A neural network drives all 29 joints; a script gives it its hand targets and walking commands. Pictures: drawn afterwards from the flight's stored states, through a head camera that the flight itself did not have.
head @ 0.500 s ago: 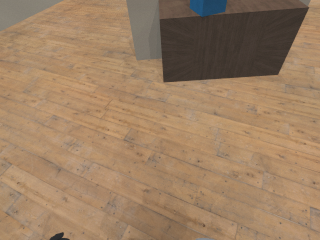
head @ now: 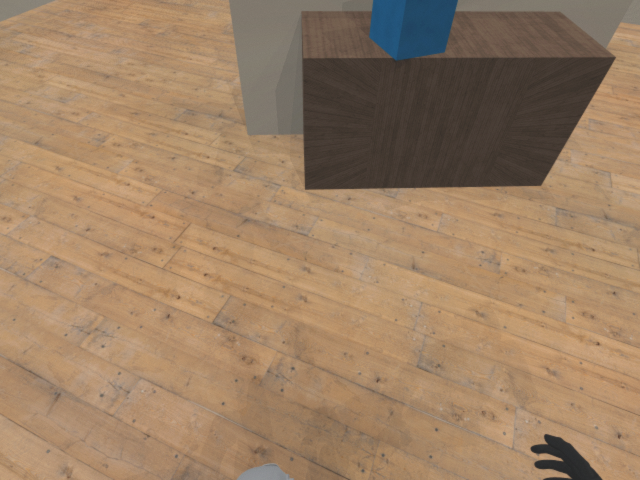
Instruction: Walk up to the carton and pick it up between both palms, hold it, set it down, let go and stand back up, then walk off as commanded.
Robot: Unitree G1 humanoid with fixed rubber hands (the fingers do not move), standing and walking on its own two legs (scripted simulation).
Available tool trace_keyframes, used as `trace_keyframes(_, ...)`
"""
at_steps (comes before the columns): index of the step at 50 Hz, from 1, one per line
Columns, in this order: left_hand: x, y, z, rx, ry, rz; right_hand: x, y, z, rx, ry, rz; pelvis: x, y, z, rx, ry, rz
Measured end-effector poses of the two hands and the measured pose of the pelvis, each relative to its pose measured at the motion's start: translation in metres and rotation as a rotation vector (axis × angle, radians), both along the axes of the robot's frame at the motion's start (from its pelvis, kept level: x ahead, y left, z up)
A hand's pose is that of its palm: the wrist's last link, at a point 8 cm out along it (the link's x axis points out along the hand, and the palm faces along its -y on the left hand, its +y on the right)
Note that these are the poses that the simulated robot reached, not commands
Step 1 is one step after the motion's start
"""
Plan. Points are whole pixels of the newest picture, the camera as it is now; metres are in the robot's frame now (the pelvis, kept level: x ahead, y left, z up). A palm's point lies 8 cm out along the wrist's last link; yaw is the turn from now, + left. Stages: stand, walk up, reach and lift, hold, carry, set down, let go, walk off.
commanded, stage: walk up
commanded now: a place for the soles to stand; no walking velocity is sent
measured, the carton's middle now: (412, 7) +1.54 -0.34 -0.01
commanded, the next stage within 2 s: none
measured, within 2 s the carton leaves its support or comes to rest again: neither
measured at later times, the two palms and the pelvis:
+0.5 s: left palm (197, 377) +0.28 +0.20 -0.09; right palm (606, 414) +0.22 -0.41 -0.13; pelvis +0.20 -0.10 -0.01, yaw -5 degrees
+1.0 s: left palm (215, 284) +0.46 +0.20 -0.12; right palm (575, 325) +0.35 -0.40 -0.09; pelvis +0.36 -0.09 +0.00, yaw -3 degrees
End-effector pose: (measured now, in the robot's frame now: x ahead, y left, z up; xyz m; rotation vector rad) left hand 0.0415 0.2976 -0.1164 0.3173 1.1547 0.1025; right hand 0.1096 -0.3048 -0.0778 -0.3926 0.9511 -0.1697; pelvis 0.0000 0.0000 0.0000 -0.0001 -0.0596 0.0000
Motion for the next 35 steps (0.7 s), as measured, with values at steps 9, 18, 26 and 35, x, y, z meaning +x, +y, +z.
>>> trace_keyframes(9,0.107,-0.016,0.017,0.015,-0.021,-0.130,-0.006,-0.026,-0.010,0.022,0.078,-0.140,0.067,-0.016,0.006,0.045,-0.018,-0.055)
trace_keyframes(18,0.206,-0.067,0.022,0.056,-0.046,-0.164,0.034,-0.071,-0.053,0.099,0.196,-0.189,0.151,-0.068,-0.009,0.096,-0.011,-0.073)
trace_keyframes(26,0.241,-0.103,0.024,0.067,-0.081,-0.058,0.123,-0.106,-0.046,0.085,0.210,-0.098,0.206,-0.105,-0.004,0.050,-0.003,-0.080)
trace_keyframes(35,0.291,-0.110,0.016,0.012,-0.101,-0.029,0.196,-0.122,-0.014,0.012,0.178,-0.062,0.261,-0.106,0.005,-0.005,-0.021,-0.061)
